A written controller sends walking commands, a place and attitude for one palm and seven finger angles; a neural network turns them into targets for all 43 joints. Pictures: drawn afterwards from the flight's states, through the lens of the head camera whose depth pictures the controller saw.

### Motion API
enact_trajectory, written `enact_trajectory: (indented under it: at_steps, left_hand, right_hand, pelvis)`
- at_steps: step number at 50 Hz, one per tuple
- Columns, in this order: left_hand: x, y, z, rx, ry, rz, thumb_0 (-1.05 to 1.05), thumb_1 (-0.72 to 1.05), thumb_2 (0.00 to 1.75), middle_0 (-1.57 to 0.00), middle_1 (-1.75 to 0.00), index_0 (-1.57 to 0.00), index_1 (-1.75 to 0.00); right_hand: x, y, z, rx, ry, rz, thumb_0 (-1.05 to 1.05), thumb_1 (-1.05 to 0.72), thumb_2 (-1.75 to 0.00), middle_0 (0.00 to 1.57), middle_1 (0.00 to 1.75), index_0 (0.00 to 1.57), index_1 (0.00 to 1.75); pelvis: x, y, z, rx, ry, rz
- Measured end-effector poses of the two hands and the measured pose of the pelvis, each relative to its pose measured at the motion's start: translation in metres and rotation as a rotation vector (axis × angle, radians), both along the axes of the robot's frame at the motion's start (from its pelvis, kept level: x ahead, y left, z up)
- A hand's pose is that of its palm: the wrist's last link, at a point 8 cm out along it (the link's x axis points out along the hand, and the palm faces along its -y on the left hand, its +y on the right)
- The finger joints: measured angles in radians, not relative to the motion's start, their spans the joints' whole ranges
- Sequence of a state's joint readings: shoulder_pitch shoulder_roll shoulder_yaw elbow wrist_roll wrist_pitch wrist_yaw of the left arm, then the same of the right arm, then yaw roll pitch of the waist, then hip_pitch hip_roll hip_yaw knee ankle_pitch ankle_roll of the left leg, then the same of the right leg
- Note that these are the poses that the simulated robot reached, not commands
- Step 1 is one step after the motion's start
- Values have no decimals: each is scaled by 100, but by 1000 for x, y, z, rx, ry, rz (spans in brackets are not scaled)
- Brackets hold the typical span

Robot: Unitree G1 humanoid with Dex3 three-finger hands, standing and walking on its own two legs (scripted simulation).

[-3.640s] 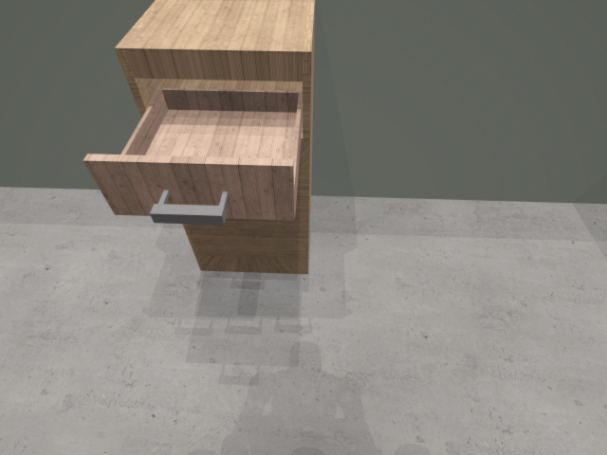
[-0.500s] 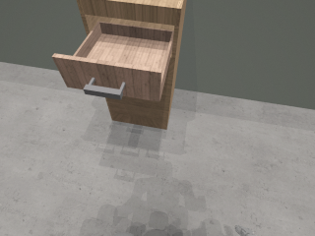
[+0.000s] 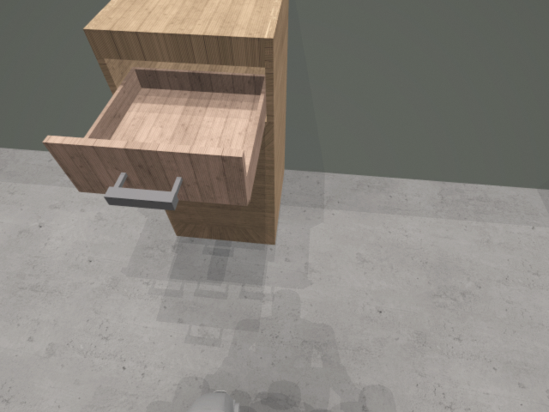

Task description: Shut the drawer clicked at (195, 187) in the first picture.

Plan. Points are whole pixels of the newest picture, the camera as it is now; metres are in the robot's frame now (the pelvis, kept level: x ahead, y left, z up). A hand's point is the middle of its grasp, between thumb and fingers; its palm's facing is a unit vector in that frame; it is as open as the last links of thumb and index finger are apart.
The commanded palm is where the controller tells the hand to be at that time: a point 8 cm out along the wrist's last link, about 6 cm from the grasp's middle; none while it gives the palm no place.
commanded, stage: take the last steps up to it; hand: left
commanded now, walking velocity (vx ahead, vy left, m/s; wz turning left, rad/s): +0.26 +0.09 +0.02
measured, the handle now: (146, 189) +0.50 +0.29 -0.04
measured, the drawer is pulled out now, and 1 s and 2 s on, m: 0.30 0.30 0.30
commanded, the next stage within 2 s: come to a stop and stand still in 0.34 s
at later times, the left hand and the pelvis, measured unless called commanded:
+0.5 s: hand (172, 373) +0.20 +0.19 -0.17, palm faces +0.09 -0.97 -0.24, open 7.3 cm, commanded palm none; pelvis +0.15 +0.00 -0.01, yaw +2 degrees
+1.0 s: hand (168, 350) +0.24 +0.21 -0.18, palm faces +0.08 -0.95 -0.29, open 7.4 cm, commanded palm none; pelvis +0.17 +0.00 -0.02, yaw +0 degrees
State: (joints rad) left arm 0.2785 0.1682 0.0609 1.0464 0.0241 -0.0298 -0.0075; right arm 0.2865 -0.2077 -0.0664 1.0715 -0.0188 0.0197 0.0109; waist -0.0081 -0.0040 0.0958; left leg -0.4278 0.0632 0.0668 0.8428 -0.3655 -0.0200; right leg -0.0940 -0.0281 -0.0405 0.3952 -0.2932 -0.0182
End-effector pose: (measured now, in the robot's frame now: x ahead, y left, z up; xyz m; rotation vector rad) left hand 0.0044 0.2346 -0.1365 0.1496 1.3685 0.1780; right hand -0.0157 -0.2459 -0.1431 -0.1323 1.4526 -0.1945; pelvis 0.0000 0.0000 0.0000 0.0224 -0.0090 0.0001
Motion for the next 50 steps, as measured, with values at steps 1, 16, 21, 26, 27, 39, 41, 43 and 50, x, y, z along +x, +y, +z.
enact_trajectory:
  at_steps: [1, 16, 21, 26, 27, 39, 41, 43, 50]
  left_hand:
    - [-2, -1, -1, -9, 20, 7, 0, 90, 90, -20, -30, -20, -30]
    - [107, 17, -17, -20, -5, 13, 1, 91, 90, -20, -30, -20, -30]
    - [168, 14, -8, 41, -162, -1, 1, 92, 90, -20, -30, -20, -30]
    - [183, 4, 3, 39, -124, 25, 0, 92, 90, -20, -30, -20, -30]
    - [184, 3, 4, 38, -103, 26, 0, 92, 90, -20, -30, -20, -30]
    - [196, 29, -23, 21, 41, 72, 0, 91, 90, -20, -30, -20, -30]
    - [203, 34, -22, 32, 30, 69, 0, 91, 90, -20, -30, -20, -30]
    - [211, 36, -19, 42, 6, 63, 0, 91, 90, -20, -30, -20, -30]
    - [223, 25, -8, 91, -90, 15, 0, 91, 90, -20, -30, -20, -30]
  right_hand:
    - [11, 1, 2, 0, -13, 5, 1, -91, -90, 20, 30, 20, 30]
    - [136, 43, -13, 12, -140, 64, 0, -93, -90, 20, 30, 20, 30]
    - [144, 34, -31, 68, -57, 57, 0, -92, -90, 20, 30, 20, 30]
    - [183, 25, -19, 64, -48, 58, 0, -91, -90, 20, 30, 20, 30]
    - [193, 24, -15, 59, -58, 54, 0, -91, -90, 20, 30, 20, 30]
    - [287, 30, -6, -43, -160, 118, 0, -91, -90, 20, 30, 20, 30]
    - [292, 30, -4, -52, -171, 129, 0, -91, -90, 20, 30, 20, 30]
    - [293, 28, -4, -58, -177, 135, 0, -90, -90, 20, 30, 20, 30]
    - [286, 10, -16, -15, -217, 116, 0, -90, -90, 20, 30, 20, 30]
  pelvis:
    - [6, 1, 1, 2, 1, 0]
    - [93, 20, -12, 6, -12, -2]
    - [123, 5, -20, 30, -13, 19]
    - [155, 2, -6, 19, -9, 36]
    - [160, 2, -3, 22, -5, 33]
    - [193, 24, -14, -5, -8, 29]
    - [190, 22, -12, -10, -7, 33]
    - [186, 20, -11, -17, -7, 33]
    - [172, -3, -18, -13, 2, 6]
